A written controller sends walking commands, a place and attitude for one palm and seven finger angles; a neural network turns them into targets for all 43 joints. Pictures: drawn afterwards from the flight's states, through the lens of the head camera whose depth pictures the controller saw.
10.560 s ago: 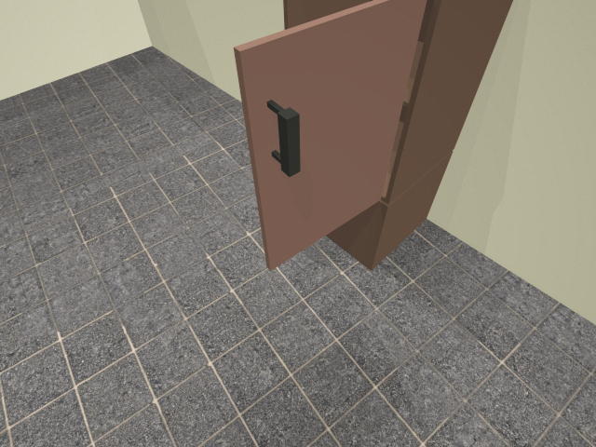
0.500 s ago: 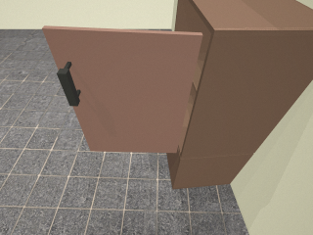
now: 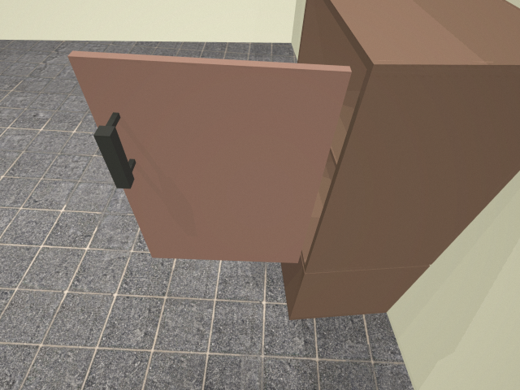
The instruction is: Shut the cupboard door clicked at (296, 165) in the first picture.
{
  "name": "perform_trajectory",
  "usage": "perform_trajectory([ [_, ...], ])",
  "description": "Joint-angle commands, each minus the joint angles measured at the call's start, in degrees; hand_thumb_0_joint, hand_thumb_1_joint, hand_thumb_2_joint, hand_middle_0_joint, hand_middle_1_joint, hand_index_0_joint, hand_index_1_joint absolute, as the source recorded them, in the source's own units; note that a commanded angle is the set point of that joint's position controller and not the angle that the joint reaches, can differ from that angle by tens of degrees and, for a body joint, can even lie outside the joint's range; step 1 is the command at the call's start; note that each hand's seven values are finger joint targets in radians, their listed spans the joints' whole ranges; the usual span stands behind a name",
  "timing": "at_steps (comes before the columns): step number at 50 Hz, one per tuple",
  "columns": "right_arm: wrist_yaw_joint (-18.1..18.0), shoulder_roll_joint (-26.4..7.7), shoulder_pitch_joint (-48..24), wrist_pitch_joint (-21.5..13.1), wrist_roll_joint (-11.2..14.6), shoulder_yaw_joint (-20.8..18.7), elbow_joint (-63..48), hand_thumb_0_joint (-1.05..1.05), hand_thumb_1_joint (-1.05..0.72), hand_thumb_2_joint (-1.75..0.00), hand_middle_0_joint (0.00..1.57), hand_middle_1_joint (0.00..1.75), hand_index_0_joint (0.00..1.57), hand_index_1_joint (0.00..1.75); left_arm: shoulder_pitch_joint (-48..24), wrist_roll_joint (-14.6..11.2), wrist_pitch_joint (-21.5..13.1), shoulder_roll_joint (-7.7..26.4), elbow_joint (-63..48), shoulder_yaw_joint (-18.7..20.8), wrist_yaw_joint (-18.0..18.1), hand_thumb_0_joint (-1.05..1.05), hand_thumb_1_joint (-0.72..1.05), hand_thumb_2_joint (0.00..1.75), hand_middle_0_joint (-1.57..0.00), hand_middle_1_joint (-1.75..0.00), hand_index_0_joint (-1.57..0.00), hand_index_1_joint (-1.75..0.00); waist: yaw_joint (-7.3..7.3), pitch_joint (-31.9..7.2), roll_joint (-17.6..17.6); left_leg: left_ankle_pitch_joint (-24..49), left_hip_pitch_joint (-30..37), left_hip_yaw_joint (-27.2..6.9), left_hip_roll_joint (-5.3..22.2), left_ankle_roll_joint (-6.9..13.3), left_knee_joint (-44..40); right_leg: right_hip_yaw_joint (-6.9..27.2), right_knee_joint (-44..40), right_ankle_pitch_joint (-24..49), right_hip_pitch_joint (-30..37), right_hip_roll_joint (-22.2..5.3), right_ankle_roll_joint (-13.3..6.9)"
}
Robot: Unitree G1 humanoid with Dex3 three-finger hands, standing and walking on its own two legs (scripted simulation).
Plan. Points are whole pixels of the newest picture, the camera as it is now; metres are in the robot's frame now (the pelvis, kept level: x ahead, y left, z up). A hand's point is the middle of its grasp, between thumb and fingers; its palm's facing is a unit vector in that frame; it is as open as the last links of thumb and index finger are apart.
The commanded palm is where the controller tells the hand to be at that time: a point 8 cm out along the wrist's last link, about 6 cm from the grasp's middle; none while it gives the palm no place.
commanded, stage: look again from close up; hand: left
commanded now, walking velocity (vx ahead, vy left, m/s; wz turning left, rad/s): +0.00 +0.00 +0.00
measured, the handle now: (120, 150) +0.47 +0.29 +0.09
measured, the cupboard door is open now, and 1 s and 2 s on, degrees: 84 84 84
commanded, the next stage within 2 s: shuffle to correct the standing spot in 0.18 s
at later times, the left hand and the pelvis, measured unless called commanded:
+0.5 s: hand out of the picture +0.07 +0.21 -0.18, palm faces +0.01 -0.97 -0.25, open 7.4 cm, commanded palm none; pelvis +0.03 +0.01 +0.00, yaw -1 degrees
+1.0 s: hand out of the picture +0.05 +0.25 -0.18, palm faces +0.01 -0.98 -0.17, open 7.4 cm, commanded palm none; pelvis +0.03 +0.06 +0.01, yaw +0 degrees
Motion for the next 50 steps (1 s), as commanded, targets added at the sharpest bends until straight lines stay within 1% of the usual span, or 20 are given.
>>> perform_trajectory([
  [1,-0.50,-8.07,1.39,-1.15,0.25,-1.08,-1.68,0.00,-0.90,-0.90,0.20,0.30,0.20,0.30,2.98,0.12,-0.96,7.29,-1.38,1.19,0.75,0.00,0.90,0.90,-0.20,-0.30,-0.20,-0.30,-0.40,0.24,1.45,1.73,7.43,-8.03,6.76,0.49,-4.36,5.50,-5.57,5.91,-5.35,-6.09,-1.79],
  [7,-0.77,-8.62,-0.77,-1.37,0.43,-1.05,-1.49,0.00,-0.90,-0.90,0.20,0.30,0.20,0.30,1.53,0.19,-0.95,8.50,-1.36,1.48,0.86,0.00,0.90,0.90,-0.20,-0.30,-0.20,-0.30,-0.09,-0.57,0.62,9.10,8.90,-7.20,6.87,0.73,-2.91,5.26,-5.23,12.15,-2.80,-6.40,-1.32],
  [14,-0.87,-9.99,-2.59,-1.23,0.25,-0.99,-1.44,0.00,-0.90,-0.90,0.20,0.30,0.20,0.30,-0.70,0.16,-0.50,9.77,-1.73,1.68,0.80,0.00,0.90,0.90,-0.20,-0.30,-0.20,-0.30,-0.06,-0.26,1.79,10.42,9.88,-7.45,7.02,0.62,-3.60,4.86,-5.26,11.40,-2.26,-6.59,-0.98],
  [20,-0.65,-8.91,-2.70,0.19,0.06,-1.12,-3.75,0.00,-0.90,-0.90,0.20,0.30,0.20,0.30,-0.20,0.18,0.53,10.71,-3.21,2.67,1.32,0.00,0.90,0.90,-0.20,-0.30,-0.20,-0.30,0.76,-1.57,0.89,13.16,6.66,-5.33,5.69,-0.39,0.55,6.97,-1.35,21.74,0.60,-10.06,-2.27],
  [24,-0.52,-9.26,-4.10,1.29,-0.31,-1.86,-6.83,0.00,-0.90,-0.90,0.20,0.30,0.20,0.30,0.93,0.31,1.26,13.18,-4.97,4.12,1.69,0.00,0.90,0.90,-0.20,-0.30,-0.20,-0.30,1.70,-0.79,-3.96,8.32,-0.11,-2.50,3.41,-1.59,6.19,10.97,-0.24,29.48,3.98,-15.05,-4.98],
  [27,-0.39,-9.03,-5.23,2.04,-0.46,-2.37,-9.06,0.00,-0.90,-0.90,0.20,0.30,0.20,0.30,0.78,0.55,1.75,14.73,-6.59,5.18,1.99,0.00,0.90,0.90,-0.20,-0.30,-0.20,-0.30,2.24,1.26,-7.33,-0.70,-5.32,-0.77,1.65,-2.65,11.67,13.84,0.54,34.10,4.44,-19.85,-8.42],
  [29,-0.17,-8.50,-4.88,2.15,-0.39,-2.53,-10.09,0.00,-0.90,-0.90,0.20,0.30,0.20,0.30,-0.77,0.76,1.89,15.24,-7.63,5.48,2.14,0.00,0.90,0.90,-0.20,-0.30,-0.20,-0.30,1.32,1.96,-7.81,-7.75,-4.50,-1.15,1.57,-3.00,9.04,14.02,2.65,35.44,2.09,-20.79,-9.12],
  [30,-0.05,-8.68,-2.60,2.04,-0.36,-2.67,-9.78,0.00,-0.90,-0.90,0.20,0.30,0.20,0.30,-3.07,0.74,2.02,15.22,-8.48,5.55,2.03,0.00,0.90,0.90,-0.20,-0.30,-0.20,-0.30,-0.40,1.49,-7.14,-1.91,1.06,-1.61,2.16,-2.61,4.21,11.41,5.42,33.01,-2.12,-18.88,-7.47],
  [31,0.02,-9.91,0.89,1.67,-0.57,-2.93,-8.91,0.00,-0.90,-0.90,0.20,0.30,0.20,0.30,-4.44,0.58,2.29,13.67,-9.38,5.21,1.76,0.00,0.90,0.90,-0.20,-0.30,-0.20,-0.30,-2.14,-0.19,-2.46,8.96,9.40,-4.68,4.49,-1.04,0.87,6.24,11.85,25.48,-8.04,-12.93,-4.68],
  [32,-0.09,-12.84,4.27,1.33,-0.87,-3.58,-8.34,0.00,-0.90,-0.90,0.20,0.30,0.20,0.30,-4.70,0.38,2.56,10.22,-10.43,4.50,1.52,0.00,0.90,0.90,-0.20,-0.30,-0.20,-0.30,-2.94,-2.17,8.18,21.44,15.27,-15.79,12.90,3.97,-1.93,-1.61,22.40,2.71,-14.95,-4.44,-0.45],
  [33,-0.56,-13.17,5.89,1.37,-0.47,-3.28,-8.12,0.00,-0.90,-0.90,0.20,0.30,0.20,0.30,-4.72,0.09,2.78,8.29,-10.62,3.80,1.76,0.00,0.90,0.90,-0.20,-0.30,-0.20,-0.30,-2.83,-3.22,11.25,25.85,13.52,-21.41,17.32,7.25,-7.67,0.79,32.21,-17.89,-15.89,-1.27,0.38],
  [34,-0.90,-12.49,3.86,1.14,-0.30,-2.88,-8.56,0.00,-0.90,-0.90,0.20,0.30,0.20,0.30,-3.69,0.10,3.34,8.71,-9.58,3.87,1.98,0.00,0.90,0.90,-0.20,-0.30,-0.20,-0.30,-1.70,-2.74,7.65,18.85,10.50,-22.72,18.18,5.97,-10.34,4.76,35.24,-17.15,-15.29,-2.99,-0.02],
  [35,-1.07,-11.88,1.81,0.77,-0.27,-2.74,-9.44,0.00,-0.90,-0.90,0.20,0.30,0.20,0.30,-3.30,0.21,3.48,8.94,-8.80,4.00,1.75,0.00,0.90,0.90,-0.20,-0.30,-0.20,-0.30,-1.09,-1.66,3.31,10.12,8.18,-22.43,17.76,3.53,-12.51,5.02,36.11,-13.58,-15.01,-3.89,-0.11],
  [36,-1.14,-12.29,-0.58,0.45,-0.41,-2.66,-9.78,0.00,-0.90,-0.90,0.20,0.30,0.20,0.30,-3.24,0.41,3.21,9.30,-8.09,4.17,1.30,0.00,0.90,0.90,-0.20,-0.30,-0.20,-0.30,-0.28,-0.76,2.34,3.82,6.88,-21.07,16.62,3.58,-13.56,5.43,36.20,-10.24,-14.95,-4.49,-0.04],
  [37,-1.22,-12.68,-2.17,-0.09,-0.38,-2.70,-9.74,0.00,-0.90,-0.90,0.20,0.30,0.20,0.30,-3.55,0.72,2.74,10.35,-7.77,4.21,0.64,0.00,0.90,0.90,-0.20,-0.30,-0.20,-0.30,0.23,-0.90,1.19,3.31,7.43,-19.29,15.22,4.80,-13.55,5.03,35.26,-7.65,-15.07,-4.53,-0.06],
  [40,-1.48,-8.83,-0.16,-0.84,-0.13,-1.65,-7.62,0.00,-0.90,-0.90,0.20,0.30,0.20,0.30,-0.98,0.48,2.90,6.93,-5.66,3.40,0.29,0.00,0.90,0.90,-0.20,-0.30,-0.20,-0.30,0.10,-2.73,2.57,5.31,9.67,-14.44,13.23,3.58,-14.42,4.49,32.15,-2.73,-14.26,-4.02,1.09],
  [43,-1.98,-7.43,1.90,-0.93,-0.02,-1.18,-5.61,0.00,-0.90,-0.90,0.20,0.30,0.20,0.30,-0.40,0.39,3.14,5.99,-4.47,3.16,0.28,0.00,0.90,0.90,-0.20,-0.30,-0.20,-0.30,-0.38,-2.48,3.93,9.38,12.11,-13.96,13.63,2.31,-14.31,4.49,29.75,-2.56,-14.94,-3.39,1.66],
  [45,-2.17,-7.31,2.68,-0.81,0.00,-1.17,-4.54,0.00,-0.90,-0.90,0.20,0.30,0.20,0.30,-0.42,0.33,3.45,6.00,-3.95,3.30,0.39,0.00,0.90,0.90,-0.20,-0.30,-0.20,-0.30,-0.60,-1.49,4.36,7.47,11.94,-14.53,14.12,1.71,-14.92,4.74,28.90,-2.58,-15.42,-3.16,1.94],
  [48,-2.34,-7.02,3.59,-0.70,-0.15,-1.34,-3.33,0.00,-0.90,-0.90,0.20,0.30,0.20,0.30,-2.11,0.46,3.47,5.52,-4.01,3.13,0.27,0.00,0.90,0.90,-0.20,-0.30,-0.20,-0.30,-1.24,-0.04,4.25,8.47,12.14,-14.81,14.35,3.43,-14.39,3.86,24.23,-4.04,-14.98,-3.43,2.23],
  [50,-2.38,-7.20,4.10,-0.59,-0.03,-1.50,-2.61,0.00,-0.90,-0.90,0.20,0.30,0.20,0.30,-1.74,0.39,3.69,4.97,-3.51,3.02,0.34,0.00,0.90,0.90,-0.20,-0.30,-0.20,-0.30,-1.31,-0.29,5.51,5.48,12.05,-14.70,13.64,2.88,-15.21,3.38,22.59,-3.93,-13.90,-3.14,2.29],
])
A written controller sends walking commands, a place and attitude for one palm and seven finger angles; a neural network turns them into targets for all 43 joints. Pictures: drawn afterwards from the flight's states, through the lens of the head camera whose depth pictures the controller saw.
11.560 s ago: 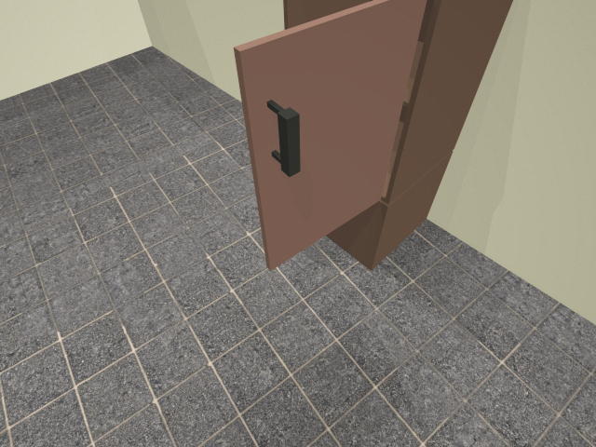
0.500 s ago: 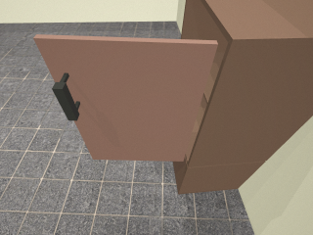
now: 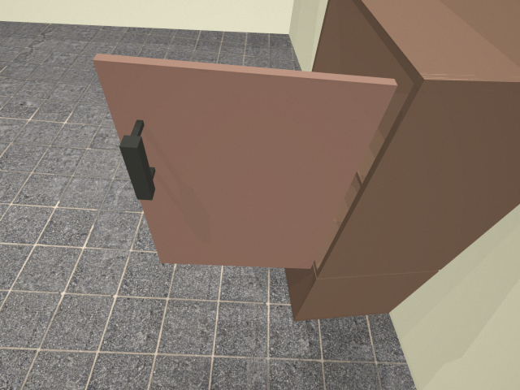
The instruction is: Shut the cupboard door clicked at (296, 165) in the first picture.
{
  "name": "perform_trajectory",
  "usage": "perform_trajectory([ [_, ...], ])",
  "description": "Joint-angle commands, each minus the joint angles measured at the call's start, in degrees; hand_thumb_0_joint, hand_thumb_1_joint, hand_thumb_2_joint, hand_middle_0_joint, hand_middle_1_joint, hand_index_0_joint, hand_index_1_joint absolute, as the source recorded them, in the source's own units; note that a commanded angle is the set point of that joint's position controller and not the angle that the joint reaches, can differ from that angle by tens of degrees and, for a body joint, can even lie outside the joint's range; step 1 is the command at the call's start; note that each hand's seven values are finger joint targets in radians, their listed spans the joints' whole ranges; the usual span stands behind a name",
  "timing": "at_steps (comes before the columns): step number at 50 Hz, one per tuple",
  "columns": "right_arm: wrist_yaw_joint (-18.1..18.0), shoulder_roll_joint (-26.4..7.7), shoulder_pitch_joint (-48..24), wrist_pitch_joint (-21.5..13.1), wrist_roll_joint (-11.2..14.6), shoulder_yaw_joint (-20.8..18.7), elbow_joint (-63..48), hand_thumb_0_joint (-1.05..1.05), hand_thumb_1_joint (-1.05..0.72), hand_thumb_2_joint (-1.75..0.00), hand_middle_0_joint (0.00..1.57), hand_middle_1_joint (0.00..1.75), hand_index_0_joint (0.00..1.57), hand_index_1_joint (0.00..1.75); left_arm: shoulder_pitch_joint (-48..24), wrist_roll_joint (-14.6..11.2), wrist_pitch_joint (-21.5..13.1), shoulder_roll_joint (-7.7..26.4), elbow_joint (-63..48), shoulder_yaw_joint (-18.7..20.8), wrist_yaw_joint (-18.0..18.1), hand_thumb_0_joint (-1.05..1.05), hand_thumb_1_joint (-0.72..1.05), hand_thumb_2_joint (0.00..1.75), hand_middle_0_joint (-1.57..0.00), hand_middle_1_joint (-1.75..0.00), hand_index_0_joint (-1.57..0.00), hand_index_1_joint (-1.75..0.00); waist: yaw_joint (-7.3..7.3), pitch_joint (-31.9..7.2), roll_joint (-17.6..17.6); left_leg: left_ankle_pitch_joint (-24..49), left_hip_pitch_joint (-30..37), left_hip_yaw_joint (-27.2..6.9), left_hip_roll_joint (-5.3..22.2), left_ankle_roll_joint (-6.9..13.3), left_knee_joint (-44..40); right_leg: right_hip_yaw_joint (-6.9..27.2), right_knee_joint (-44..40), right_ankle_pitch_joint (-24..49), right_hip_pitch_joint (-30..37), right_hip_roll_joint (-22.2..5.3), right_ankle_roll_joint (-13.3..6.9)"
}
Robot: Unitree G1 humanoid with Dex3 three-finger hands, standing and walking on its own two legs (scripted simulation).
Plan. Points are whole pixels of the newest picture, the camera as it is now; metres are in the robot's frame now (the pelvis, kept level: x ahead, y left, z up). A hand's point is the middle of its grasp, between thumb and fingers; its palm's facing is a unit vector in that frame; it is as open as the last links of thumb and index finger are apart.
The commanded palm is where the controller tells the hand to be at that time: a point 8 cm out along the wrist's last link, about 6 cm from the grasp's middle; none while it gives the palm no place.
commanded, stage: come to a stop and stand still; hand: left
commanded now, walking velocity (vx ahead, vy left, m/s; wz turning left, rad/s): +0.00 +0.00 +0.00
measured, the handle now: (142, 160) +0.44 +0.23 +0.08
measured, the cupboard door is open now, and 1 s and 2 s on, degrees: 84 84 84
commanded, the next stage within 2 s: look again from close up in 1.30 s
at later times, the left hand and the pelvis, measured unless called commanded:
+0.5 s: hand out of the picture -0.02 +0.14 -0.18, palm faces +0.01 -0.98 -0.21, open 7.4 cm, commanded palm none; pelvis -0.01 -0.03 -0.01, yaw +1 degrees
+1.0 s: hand out of the picture +0.00 +0.10 -0.18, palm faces +0.02 -0.99 -0.17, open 7.4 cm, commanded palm none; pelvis +0.01 -0.06 -0.01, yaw +1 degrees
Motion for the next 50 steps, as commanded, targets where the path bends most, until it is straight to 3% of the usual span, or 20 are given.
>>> perform_trajectory([
  [1,-0.52,-8.55,4.38,-0.45,0.29,-1.71,-0.31,0.00,-0.90,-0.90,0.20,0.30,0.20,0.30,3.74,0.11,-0.29,3.02,-0.84,0.19,0.45,0.00,0.90,0.90,-0.20,-0.30,-0.20,-0.30,-0.44,-1.63,7.96,3.26,5.65,-16.88,17.62,-2.63,-8.23,-0.12,-3.28,-0.44,-2.47,-0.83,0.27],
  [4,-0.23,-8.11,4.31,-0.25,0.26,-1.90,0.33,0.00,-0.90,-0.90,0.20,0.30,0.20,0.30,3.22,0.07,-0.49,2.41,-0.79,-0.15,0.47,0.00,0.90,0.90,-0.20,-0.30,-0.20,-0.30,-0.59,-0.81,9.16,-3.54,3.94,-17.65,17.35,-1.22,-9.14,-1.03,-8.24,-1.85,-0.56,-1.27,-0.17],
  [5,1.37,-15.14,0.83,-0.24,-0.07,-3.14,-2.90,0.00,-0.90,-0.90,0.20,0.30,0.20,0.30,8.15,0.69,-2.13,4.45,1.64,-0.74,1.78,0.00,0.90,0.90,-0.20,-0.30,-0.20,-0.30,0.95,-2.39,6.09,3.77,1.55,-17.53,18.89,-0.08,-1.58,-2.01,-7.05,-1.24,0.23,-2.32,-0.99],
  [6,2.18,-10.65,0.00,0.41,-0.25,-2.37,-4.63,0.00,-0.90,-0.90,0.20,0.30,0.20,0.30,8.32,0.45,-2.07,3.77,-0.93,-1.37,1.79,0.00,0.90,0.90,-0.20,-0.30,-0.20,-0.30,2.00,-4.68,9.12,-17.78,-4.53,-15.55,15.85,-1.10,-2.57,-3.62,-10.59,-6.56,4.33,-0.03,-1.90],
  [7,2.27,-9.23,-2.11,0.40,-0.79,-1.75,-4.95,0.00,-0.90,-0.90,0.20,0.30,0.20,0.30,8.40,0.59,-3.04,3.22,-1.39,-1.32,1.30,0.00,0.90,0.90,-0.20,-0.30,-0.20,-0.30,2.72,-1.32,13.87,-15.22,-5.19,-13.34,11.62,-2.33,-0.25,-3.91,-20.17,-1.59,4.83,0.24,-2.87],
  [8,2.14,-7.13,0.07,0.15,-0.35,-1.51,-4.18,0.00,-0.90,-0.90,0.20,0.30,0.20,0.30,8.64,0.32,-3.68,3.04,-0.39,-1.31,1.28,0.00,0.90,0.90,-0.20,-0.30,-0.20,-0.30,1.22,-2.36,12.92,-13.46,-5.46,-13.93,11.14,-3.14,0.87,-2.95,-23.40,0.28,7.14,0.07,-3.49],
  [10,1.93,-6.22,3.16,0.35,0.14,-1.24,-3.97,0.00,-0.90,-0.90,0.20,0.30,0.20,0.30,8.57,0.20,-4.17,2.76,-0.32,-1.63,1.63,0.00,0.90,0.90,-0.20,-0.30,-0.20,-0.30,-0.38,-2.24,7.73,-12.02,-4.76,-12.74,9.53,-4.23,3.85,0.73,-25.80,0.72,5.72,-1.43,-4.91],
  [12,2.00,-4.73,4.35,0.00,0.19,-0.72,-3.44,0.00,-0.90,-0.90,0.20,0.30,0.20,0.30,7.42,0.15,-4.68,2.58,-0.63,-2.01,1.70,0.00,0.90,0.90,-0.20,-0.30,-0.20,-0.30,-1.01,-2.30,8.73,-8.08,-2.52,-13.31,9.10,-4.77,3.64,0.86,-26.27,3.74,4.77,-2.72,-5.35],
  [13,2.01,-5.57,4.63,-0.14,0.16,-0.87,-3.79,0.00,-0.90,-0.90,0.20,0.30,0.20,0.30,7.74,0.06,-4.55,2.80,-0.55,-2.23,1.62,0.00,0.90,0.90,-0.20,-0.30,-0.20,-0.30,-1.18,-2.64,9.06,-9.92,-1.68,-14.60,9.60,-5.15,2.31,0.39,-25.24,2.35,4.22,-2.05,-4.91],
  [14,1.87,-7.06,4.39,0.04,0.08,-1.26,-3.79,0.00,-0.90,-0.90,0.20,0.30,0.20,0.30,7.05,-0.08,-4.58,2.67,0.11,-2.22,1.45,0.00,0.90,0.90,-0.20,-0.30,-0.20,-0.30,-1.24,-0.77,1.58,-11.20,-2.73,-14.98,10.54,-4.47,2.63,-0.16,-25.04,2.64,3.79,-1.10,-4.36],
  [15,1.74,-8.06,4.32,0.06,0.07,-1.53,-3.80,0.00,-0.90,-0.90,0.20,0.30,0.20,0.30,6.54,-0.15,-4.61,1.58,0.29,-2.45,1.42,0.00,0.90,0.90,-0.20,-0.30,-0.20,-0.30,-1.19,1.34,-2.78,-11.58,-3.54,-14.55,10.70,-4.04,2.76,0.07,-25.78,2.80,3.19,-1.39,-4.11],
  [16,1.70,-8.17,4.56,0.11,0.10,-1.49,-3.67,0.00,-0.90,-0.90,0.20,0.30,0.20,0.30,6.37,-0.23,-4.58,1.07,0.17,-2.69,1.42,0.00,0.90,0.90,-0.20,-0.30,-0.20,-0.30,-1.28,3.04,-4.17,-12.19,-3.95,-13.95,10.40,-3.98,2.28,0.71,-26.63,1.80,2.32,-1.75,-4.18],
  [18,1.79,-7.57,4.42,-0.10,0.13,-1.15,-2.85,0.00,-0.90,-0.90,0.20,0.30,0.20,0.30,6.73,-0.20,-4.73,1.21,0.30,-2.72,1.37,0.00,0.90,0.90,-0.20,-0.30,-0.20,-0.30,-1.10,5.20,-1.09,-10.82,-4.12,-12.63,9.55,-4.19,1.48,1.53,-27.23,2.06,1.35,-2.32,-4.20],
  [22,1.74,-7.07,4.29,-0.51,0.26,-0.73,-1.77,0.00,-0.90,-0.90,0.20,0.30,0.20,0.30,8.43,-0.19,-4.87,1.78,0.93,-2.52,1.34,0.00,0.90,0.90,-0.20,-0.30,-0.20,-0.30,-0.41,4.17,1.98,-8.91,-2.74,-11.99,9.62,-4.09,0.49,1.29,-27.64,4.53,3.11,-2.65,-3.86],
  [26,1.68,-7.17,3.82,-0.52,0.27,-0.65,-0.89,0.00,-0.90,-0.90,0.20,0.30,0.20,0.30,8.76,-0.37,-5.02,1.93,1.39,-2.66,1.29,0.00,0.90,0.90,-0.20,-0.30,-0.20,-0.30,-0.37,2.49,-0.05,-6.02,0.01,-10.25,9.25,-4.51,2.16,2.57,-29.16,5.21,3.10,-3.56,-3.85],
  [39,1.26,-6.06,3.00,-0.80,0.40,-0.33,1.92,0.00,-0.90,-0.90,0.20,0.30,0.20,0.30,8.65,-0.41,-5.04,2.22,2.31,-2.38,1.33,0.00,0.90,0.90,-0.20,-0.30,-0.20,-0.30,0.18,1.08,2.75,0.23,1.42,-9.21,9.54,-5.04,2.97,2.55,-29.83,11.26,6.36,-3.99,-3.83],
  [47,0.99,-5.53,2.54,-0.75,0.54,-0.28,2.72,0.00,-0.90,-0.90,0.20,0.30,0.20,0.30,8.77,-0.36,-4.93,1.97,2.40,-2.16,1.39,0.00,0.90,0.90,-0.20,-0.30,-0.20,-0.30,0.53,1.94,1.78,2.51,1.60,-8.90,9.81,-5.06,3.09,2.26,-30.48,13.40,7.33,-3.81,-3.68],
  [50,0.87,-5.96,2.58,-0.84,0.39,-0.27,3.00,0.00,-0.90,-0.90,0.20,0.30,0.20,0.30,8.55,-0.48,-4.86,2.10,2.65,-2.13,1.48,0.00,0.90,0.90,-0.20,-0.30,-0.20,-0.30,0.54,0.60,2.38,4.81,2.66,-8.98,9.98,-5.10,3.43,2.19,-29.92,15.23,8.29,-4.05,-3.58],
])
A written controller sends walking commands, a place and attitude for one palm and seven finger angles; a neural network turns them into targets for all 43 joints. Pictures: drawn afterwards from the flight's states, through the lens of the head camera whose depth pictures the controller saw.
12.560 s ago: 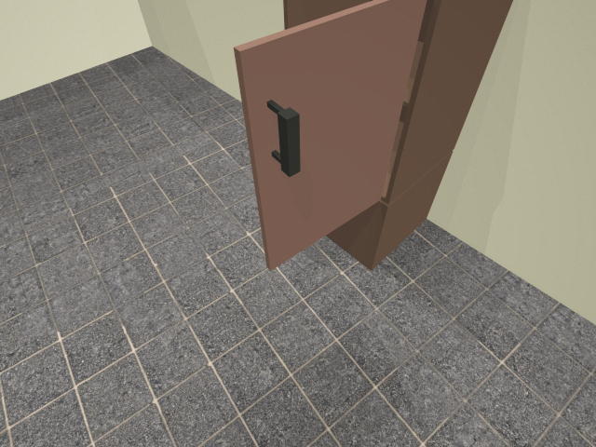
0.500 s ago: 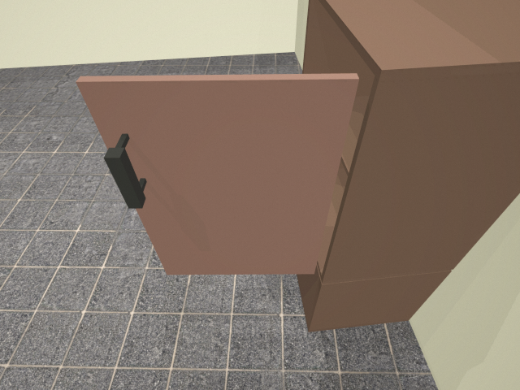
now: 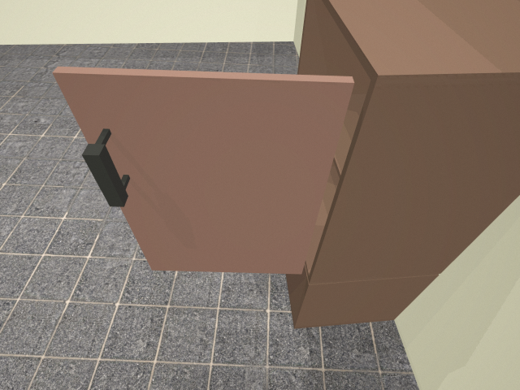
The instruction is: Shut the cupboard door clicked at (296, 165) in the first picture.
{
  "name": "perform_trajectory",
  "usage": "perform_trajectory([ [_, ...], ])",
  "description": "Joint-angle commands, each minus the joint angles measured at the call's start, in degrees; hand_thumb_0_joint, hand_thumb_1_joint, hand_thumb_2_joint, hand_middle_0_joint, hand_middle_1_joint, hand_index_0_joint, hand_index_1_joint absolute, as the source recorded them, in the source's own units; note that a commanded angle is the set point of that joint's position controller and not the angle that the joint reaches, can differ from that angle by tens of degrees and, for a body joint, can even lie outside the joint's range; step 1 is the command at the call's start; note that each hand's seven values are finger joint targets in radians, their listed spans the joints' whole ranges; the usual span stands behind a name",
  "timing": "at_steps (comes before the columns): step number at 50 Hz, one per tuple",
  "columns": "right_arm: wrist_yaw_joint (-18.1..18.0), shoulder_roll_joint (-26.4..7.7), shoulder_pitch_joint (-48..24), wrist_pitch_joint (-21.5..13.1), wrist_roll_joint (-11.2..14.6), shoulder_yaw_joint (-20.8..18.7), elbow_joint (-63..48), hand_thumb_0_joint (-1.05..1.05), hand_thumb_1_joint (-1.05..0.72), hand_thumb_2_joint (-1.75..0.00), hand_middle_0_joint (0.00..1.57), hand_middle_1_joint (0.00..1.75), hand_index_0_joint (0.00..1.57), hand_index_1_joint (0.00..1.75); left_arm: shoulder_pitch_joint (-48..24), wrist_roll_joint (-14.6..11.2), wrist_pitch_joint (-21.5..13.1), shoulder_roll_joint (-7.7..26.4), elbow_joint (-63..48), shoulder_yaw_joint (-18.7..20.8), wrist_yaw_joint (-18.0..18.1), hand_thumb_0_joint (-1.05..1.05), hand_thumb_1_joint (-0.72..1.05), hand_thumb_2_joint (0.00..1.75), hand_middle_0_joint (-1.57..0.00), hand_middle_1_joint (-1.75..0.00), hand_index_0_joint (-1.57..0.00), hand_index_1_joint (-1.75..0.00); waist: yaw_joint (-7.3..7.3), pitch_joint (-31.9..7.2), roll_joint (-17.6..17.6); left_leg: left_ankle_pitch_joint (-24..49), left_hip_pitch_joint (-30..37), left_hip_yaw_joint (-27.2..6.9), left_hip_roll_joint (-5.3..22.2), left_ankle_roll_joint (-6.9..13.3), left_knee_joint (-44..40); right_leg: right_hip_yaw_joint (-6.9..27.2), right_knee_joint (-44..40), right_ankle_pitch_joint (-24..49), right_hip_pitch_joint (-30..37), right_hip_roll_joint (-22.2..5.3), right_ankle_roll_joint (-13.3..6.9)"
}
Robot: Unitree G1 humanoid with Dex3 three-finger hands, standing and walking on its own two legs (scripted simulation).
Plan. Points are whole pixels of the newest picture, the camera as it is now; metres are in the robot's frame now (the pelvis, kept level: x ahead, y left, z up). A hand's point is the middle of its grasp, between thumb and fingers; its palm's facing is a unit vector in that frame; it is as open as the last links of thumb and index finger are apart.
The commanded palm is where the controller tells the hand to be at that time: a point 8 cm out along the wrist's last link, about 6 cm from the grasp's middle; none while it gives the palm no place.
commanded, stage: come to a stop and stand still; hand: left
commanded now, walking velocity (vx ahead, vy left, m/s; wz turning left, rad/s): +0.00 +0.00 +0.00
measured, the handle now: (111, 168) +0.43 +0.29 +0.09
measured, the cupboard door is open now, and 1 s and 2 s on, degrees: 84 84 84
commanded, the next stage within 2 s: look again from close up in 0.30 s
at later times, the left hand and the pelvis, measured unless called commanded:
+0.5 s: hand out of the picture +0.01 +0.17 -0.18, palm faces +0.02 -0.98 -0.18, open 7.4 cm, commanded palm none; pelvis +0.02 +0.00 +0.00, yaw +0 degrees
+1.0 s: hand out of the picture +0.02 +0.18 -0.18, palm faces +0.03 -0.98 -0.19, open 7.4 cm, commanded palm none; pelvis +0.02 +0.00 +0.00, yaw +0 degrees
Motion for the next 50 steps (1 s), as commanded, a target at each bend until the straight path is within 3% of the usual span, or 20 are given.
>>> perform_trajectory([
  [1,-0.26,-5.38,2.27,-0.65,0.13,-0.62,-1.50,0.00,-0.90,-0.90,0.20,0.30,0.20,0.30,4.93,0.04,-0.47,6.14,-0.92,0.98,0.67,0.00,0.90,0.90,-0.20,-0.30,-0.20,-0.30,0.16,1.01,0.29,9.03,4.20,-7.19,6.64,0.02,-3.74,4.94,-4.73,12.55,-4.75,-6.42,-1.17],
  [17,-0.54,-6.09,0.80,-0.72,0.24,-0.69,-1.29,0.00,-0.90,-0.90,0.20,0.30,0.20,0.30,4.79,0.12,-0.41,7.20,-1.07,1.33,0.61,0.00,0.90,0.90,-0.20,-0.30,-0.20,-0.30,0.50,-0.07,-0.16,13.76,6.38,-6.77,6.98,0.10,-3.60,4.42,-5.23,17.49,-2.77,-6.80,-0.94],
  [47,-0.77,-6.83,0.29,-0.92,0.16,-0.96,-0.92,0.00,-0.90,-0.90,0.20,0.30,0.20,0.30,3.67,0.09,-0.12,7.87,-0.91,1.88,0.47,0.00,0.90,0.90,-0.20,-0.30,-0.20,-0.30,0.82,-0.09,-0.46,16.50,7.75,-7.68,7.06,0.24,-5.09,3.46,-6.25,16.47,-1.48,-7.08,-0.75],
  [49,-0.81,-7.23,0.33,-0.89,0.01,-1.02,-0.79,0.00,-0.90,-0.90,0.20,0.30,0.20,0.30,3.34,0.01,-0.11,7.87,-0.69,1.86,0.51,0.00,0.90,0.90,-0.20,-0.30,-0.20,-0.30,0.57,-0.63,-0.05,17.03,8.22,-7.97,7.00,0.08,-5.02,3.76,-5.85,16.86,-1.58,-7.17,-0.82],
  [50,-0.81,-8.67,-0.11,-0.96,0.10,-1.46,-1.22,0.00,-0.90,-0.90,0.20,0.30,0.20,0.30,2.72,0.08,-0.28,9.49,-1.24,2.27,0.52,0.00,0.90,0.90,-0.20,-0.30,-0.20,-0.30,0.67,-0.55,0.48,18.46,8.05,-7.95,6.94,0.18,-4.80,4.00,-5.64,18.77,-1.38,-7.64,-1.13],
])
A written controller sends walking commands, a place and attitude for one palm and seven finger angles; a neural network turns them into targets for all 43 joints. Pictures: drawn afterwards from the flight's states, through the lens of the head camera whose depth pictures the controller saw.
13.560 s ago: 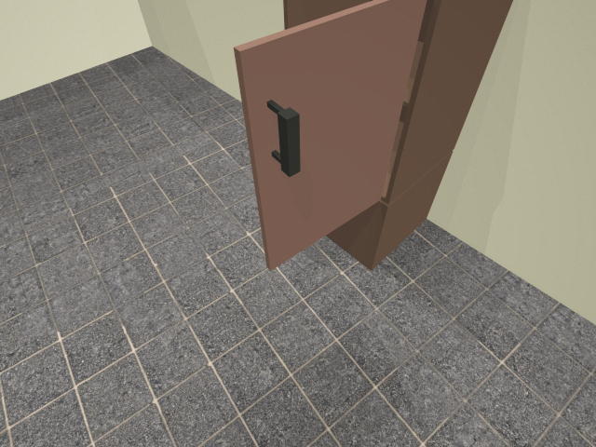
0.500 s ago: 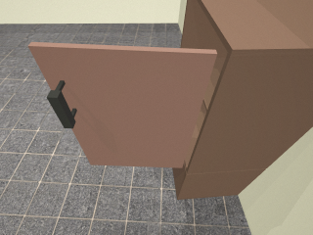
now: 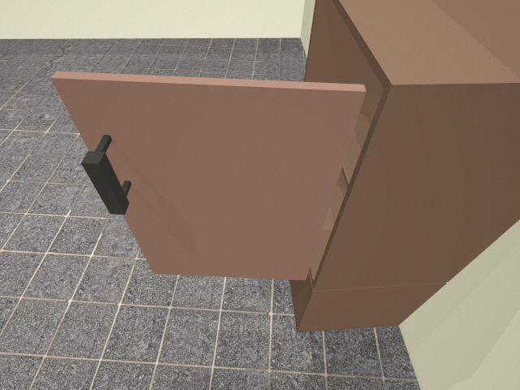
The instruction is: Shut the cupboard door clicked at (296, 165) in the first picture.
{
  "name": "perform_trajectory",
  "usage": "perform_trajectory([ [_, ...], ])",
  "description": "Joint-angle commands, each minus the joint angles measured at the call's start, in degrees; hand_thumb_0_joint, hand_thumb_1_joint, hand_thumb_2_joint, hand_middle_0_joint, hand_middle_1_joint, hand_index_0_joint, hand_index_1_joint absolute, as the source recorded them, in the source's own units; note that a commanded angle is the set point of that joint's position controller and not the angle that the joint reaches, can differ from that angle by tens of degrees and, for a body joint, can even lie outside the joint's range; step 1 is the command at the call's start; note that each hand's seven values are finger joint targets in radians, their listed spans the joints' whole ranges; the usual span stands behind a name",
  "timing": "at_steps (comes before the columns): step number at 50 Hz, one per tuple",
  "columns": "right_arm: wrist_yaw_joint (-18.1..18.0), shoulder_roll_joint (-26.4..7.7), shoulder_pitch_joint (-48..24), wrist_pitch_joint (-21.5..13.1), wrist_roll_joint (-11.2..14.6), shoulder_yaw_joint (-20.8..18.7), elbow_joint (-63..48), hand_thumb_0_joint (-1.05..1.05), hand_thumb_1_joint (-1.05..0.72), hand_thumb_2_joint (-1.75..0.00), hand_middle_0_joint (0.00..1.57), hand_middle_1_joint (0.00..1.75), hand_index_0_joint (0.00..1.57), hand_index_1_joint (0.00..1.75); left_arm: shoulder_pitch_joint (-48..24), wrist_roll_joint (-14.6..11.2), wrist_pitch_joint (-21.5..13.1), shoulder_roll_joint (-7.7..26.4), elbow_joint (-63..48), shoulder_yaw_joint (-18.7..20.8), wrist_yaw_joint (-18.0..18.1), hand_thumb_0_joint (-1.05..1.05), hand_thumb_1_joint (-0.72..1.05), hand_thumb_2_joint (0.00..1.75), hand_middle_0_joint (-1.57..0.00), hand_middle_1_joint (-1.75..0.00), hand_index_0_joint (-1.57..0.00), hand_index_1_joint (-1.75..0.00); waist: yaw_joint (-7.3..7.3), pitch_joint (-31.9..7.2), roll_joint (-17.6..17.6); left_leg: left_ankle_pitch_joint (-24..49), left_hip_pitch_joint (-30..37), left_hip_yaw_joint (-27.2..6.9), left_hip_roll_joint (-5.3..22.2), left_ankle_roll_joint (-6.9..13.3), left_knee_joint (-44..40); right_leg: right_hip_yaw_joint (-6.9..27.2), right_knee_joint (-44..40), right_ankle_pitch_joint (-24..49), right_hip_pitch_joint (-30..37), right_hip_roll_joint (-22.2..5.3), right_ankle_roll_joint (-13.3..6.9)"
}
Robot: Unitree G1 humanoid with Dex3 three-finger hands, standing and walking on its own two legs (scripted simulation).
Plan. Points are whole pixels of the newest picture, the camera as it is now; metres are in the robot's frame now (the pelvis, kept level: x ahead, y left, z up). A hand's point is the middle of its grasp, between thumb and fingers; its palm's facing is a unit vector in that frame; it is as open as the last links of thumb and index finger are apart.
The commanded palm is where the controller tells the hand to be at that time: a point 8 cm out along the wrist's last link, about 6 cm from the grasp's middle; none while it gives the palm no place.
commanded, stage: shuffle to correct the standing spot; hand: left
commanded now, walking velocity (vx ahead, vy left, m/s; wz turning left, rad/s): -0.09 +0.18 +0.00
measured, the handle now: (112, 175) +0.41 +0.28 +0.09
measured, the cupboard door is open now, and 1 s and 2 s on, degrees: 84 84 84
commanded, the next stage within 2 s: come to a stop and stand still in 0.26 s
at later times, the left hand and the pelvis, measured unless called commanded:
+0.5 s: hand out of the picture -0.03 +0.27 -0.21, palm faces +0.07 -0.97 -0.23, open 7.4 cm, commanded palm none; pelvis -0.04 +0.07 -0.02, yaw +0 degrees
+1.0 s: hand out of the picture -0.01 +0.24 -0.18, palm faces +0.00 -0.98 -0.19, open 7.3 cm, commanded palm none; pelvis -0.05 +0.06 +0.00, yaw -1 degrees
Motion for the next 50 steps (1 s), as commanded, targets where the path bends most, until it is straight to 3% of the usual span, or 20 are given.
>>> perform_trajectory([
  [1,-0.30,-8.01,1.94,-0.48,0.23,-1.46,-2.52,0.00,-0.90,-0.90,0.20,0.30,0.20,0.30,4.00,0.16,-0.70,8.09,-1.92,1.57,0.78,0.00,0.90,0.90,-0.20,-0.30,-0.20,-0.30,0.06,-1.47,1.05,20.23,5.08,-7.53,8.07,-0.12,-1.24,4.44,-1.60,21.49,-4.48,-7.26,-1.69],
  [5,-0.31,-6.44,2.75,0.95,0.03,-1.78,-3.73,0.00,-0.90,-0.90,0.20,0.30,0.20,0.30,5.28,0.18,0.27,7.69,-2.70,2.30,1.41,0.00,0.90,0.90,-0.20,-0.30,-0.20,-0.30,0.59,-1.75,0.99,20.99,2.40,-5.96,7.54,-0.98,2.12,5.75,2.31,28.85,-3.94,-9.50,-2.64],
  [9,-0.13,-6.78,1.09,2.24,-0.20,-2.72,-6.45,0.00,-0.90,-0.90,0.20,0.30,0.20,0.30,5.54,0.43,0.97,9.99,-4.02,3.60,1.65,0.00,0.90,0.90,-0.20,-0.30,-0.20,-0.30,1.17,-1.85,-2.95,14.20,-3.60,-3.48,5.37,-2.21,7.54,9.54,3.72,35.27,-2.16,-13.87,-5.41],
  [12,-0.02,-6.29,-1.37,3.36,-0.39,-3.56,-8.80,0.00,-0.90,-0.90,0.20,0.30,0.20,0.30,5.77,0.85,1.48,11.39,-5.09,4.58,1.86,0.00,0.90,0.90,-0.20,-0.30,-0.20,-0.30,2.65,0.84,-7.86,-7.03,-11.35,-1.50,2.08,-3.62,18.04,15.07,2.08,42.05,-1.75,-20.57,-11.07],
  [15,0.52,-6.54,-4.63,4.23,-0.45,-4.34,-11.44,0.00,-0.90,-0.90,0.20,0.30,0.20,0.30,3.98,1.58,1.49,12.21,-6.55,5.47,2.38,0.00,0.90,0.90,-0.20,-0.30,-0.20,-0.30,2.96,3.83,-8.28,-17.73,-18.56,-7.46,3.38,-3.92,34.89,17.11,0.70,42.80,-5.18,-23.71,-14.71],
  [18,1.41,-5.70,-2.81,3.82,0.09,-4.18,-12.69,0.00,-0.90,-0.90,0.20,0.30,0.20,0.30,-1.29,1.94,1.29,13.68,-9.05,5.99,1.91,0.00,0.90,0.90,-0.20,-0.30,-0.20,-0.30,0.52,2.32,-8.15,-15.64,-14.40,-7.10,4.22,-4.59,23.76,11.08,4.84,42.61,-6.87,-20.06,-10.56],
  [21,1.45,-5.24,6.01,2.09,0.32,-3.99,-9.89,0.00,-0.90,-0.90,0.20,0.30,0.20,0.30,-1.82,1.15,1.64,12.52,-9.70,5.53,1.00,0.00,0.90,0.90,-0.20,-0.30,-0.20,-0.30,-2.59,-3.66,-5.96,7.01,4.81,-0.96,1.39,-4.49,3.61,4.55,14.25,26.09,-13.51,-10.53,-4.06],
  [22,1.10,-7.84,7.61,1.43,0.16,-4.61,-9.38,0.00,-0.90,-0.90,0.20,0.30,0.20,0.30,0.29,0.93,1.86,9.52,-10.01,4.90,0.73,0.00,0.90,0.90,-0.20,-0.30,-0.20,-0.30,-2.37,-6.78,3.00,12.69,10.93,-5.27,6.62,-3.04,2.30,1.98,20.53,10.63,-17.43,-6.29,-1.66],
  [23,1.04,-12.15,7.83,1.04,-0.24,-5.26,-10.25,0.00,-0.90,-0.90,0.20,0.30,0.20,0.30,1.92,0.45,2.12,6.73,-10.28,4.42,0.63,0.00,0.90,0.90,-0.20,-0.30,-0.20,-0.30,-1.83,-7.81,17.48,22.20,8.67,-20.40,18.37,2.46,-1.63,-1.76,28.43,-14.44,-22.10,-0.98,1.47],
  [24,0.95,-14.07,6.63,1.33,-0.61,-5.28,-11.10,0.00,-0.90,-0.90,0.20,0.30,0.20,0.30,0.69,0.33,2.22,7.87,-10.38,4.52,0.85,0.00,0.90,0.90,-0.20,-0.30,-0.20,-0.30,-2.46,-6.58,14.59,18.71,0.44,-23.76,21.33,6.80,-5.12,1.93,33.39,-18.52,-18.19,-0.44,0.47],
  [26,0.35,-12.32,-0.47,0.55,-1.12,-4.41,-11.69,0.00,-0.90,-0.90,0.20,0.30,0.20,0.30,-0.54,0.47,2.17,7.98,-8.88,4.58,0.28,0.00,0.90,0.90,-0.20,-0.30,-0.20,-0.30,-0.46,-2.17,12.63,-1.78,-6.89,-24.57,20.19,7.37,-9.74,3.65,34.39,-13.67,-16.69,-2.70,-0.50],
  [28,0.27,-8.48,-1.87,0.73,-1.37,-3.10,-11.27,0.00,-0.90,-0.90,0.20,0.30,0.20,0.30,0.74,0.78,2.10,5.40,-6.94,3.74,-0.62,0.00,0.90,0.90,-0.20,-0.30,-0.20,-0.30,0.16,1.25,9.23,-1.97,-9.33,-22.01,18.61,6.97,-9.66,2.69,32.58,-9.89,-16.64,-3.09,-0.29],
  [31,0.02,-9.31,0.48,0.99,-1.32,-3.50,-10.14,0.00,-0.90,-0.90,0.20,0.30,0.20,0.30,1.56,0.81,2.36,4.57,-6.38,3.26,-1.37,0.00,0.90,0.90,-0.20,-0.30,-0.20,-0.30,-0.78,-0.72,8.09,-1.35,-4.01,-19.22,17.43,6.41,-9.71,0.29,27.98,-8.05,-17.38,-1.76,0.16],
  [37,-0.68,-10.80,4.98,1.15,-1.56,-4.62,-8.15,0.00,-0.90,-0.90,0.20,0.30,0.20,0.30,-2.09,0.93,2.68,5.19,-8.84,3.58,-2.04,0.00,0.90,0.90,-0.20,-0.30,-0.20,-0.30,-2.86,-2.22,6.10,7.03,2.73,-20.38,19.76,7.07,-8.10,0.42,21.47,-9.38,-19.50,-1.30,0.06],
  [42,-0.32,-9.56,4.07,1.41,-0.94,-4.43,-7.30,0.00,-0.90,-0.90,0.20,0.30,0.20,0.30,2.85,0.57,2.06,4.47,-6.62,3.52,-1.66,0.00,0.90,0.90,-0.20,-0.30,-0.20,-0.30,-0.33,-4.31,6.11,3.27,-3.95,-14.77,14.68,2.87,-4.58,-2.06,1.38,3.11,-4.27,-0.02,-0.57],
  [43,-0.09,-8.09,3.87,1.32,-0.63,-4.03,-7.03,0.00,-0.90,-0.90,0.20,0.30,0.20,0.30,4.13,0.68,1.68,5.05,-6.11,3.58,-1.36,0.00,0.90,0.90,-0.20,-0.30,-0.20,-0.30,0.27,-4.33,3.59,0.57,-6.97,-11.66,11.84,0.67,-2.59,-0.07,-3.26,5.21,-0.58,-1.89,-0.89],
  [45,0.34,-3.03,2.40,1.21,-0.18,-2.40,-7.59,0.00,-0.90,-0.90,0.20,0.30,0.20,0.30,3.80,0.65,1.01,8.51,-5.44,3.44,-0.79,0.00,0.90,0.90,-0.20,-0.30,-0.20,-0.30,0.21,-1.10,-7.89,-6.03,-12.36,-2.85,4.41,-3.15,5.69,11.09,-8.97,0.80,-3.09,-12.50,-5.34],
  [46,0.57,-2.64,2.66,1.19,-0.51,-2.11,-7.22,0.00,-0.90,-0.90,0.20,0.30,0.20,0.30,1.93,0.43,0.74,8.62,-5.58,2.99,-0.80,0.00,0.90,0.90,-0.20,-0.30,-0.20,-0.30,-0.56,-0.57,-5.43,-5.88,-9.27,-2.56,4.28,-3.31,7.05,11.38,-9.29,-0.47,-7.36,-14.26,-6.95],
  [48,0.49,-2.26,3.82,1.57,-0.81,-1.79,-5.13,0.00,-0.90,-0.90,0.20,0.30,0.20,0.30,-0.14,0.21,-0.08,6.03,-5.06,2.48,-0.60,0.00,0.90,0.90,-0.20,-0.30,-0.20,-0.30,-1.40,1.91,-7.32,-2.12,-5.57,-2.91,5.49,-3.48,7.20,8.20,-7.86,5.68,-11.28,-10.76,-6.49],
  [50,0.30,-1.96,6.74,1.17,-0.60,-1.39,-2.99,0.00,-0.90,-0.90,0.20,0.30,0.20,0.30,0.35,-0.25,-0.31,4.65,-4.05,1.84,-0.64,0.00,0.90,0.90,-0.20,-0.30,-0.20,-0.30,-2.00,0.95,-1.33,6.63,-0.43,-4.60,6.52,-3.22,2.48,4.23,-3.97,8.95,-12.00,-7.57,-4.52],
])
